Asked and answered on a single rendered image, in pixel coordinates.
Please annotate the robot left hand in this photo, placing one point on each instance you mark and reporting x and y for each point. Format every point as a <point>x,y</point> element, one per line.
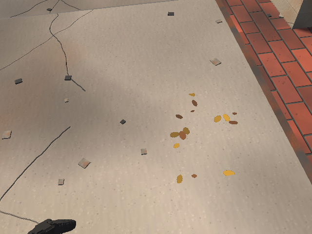
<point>57,226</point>

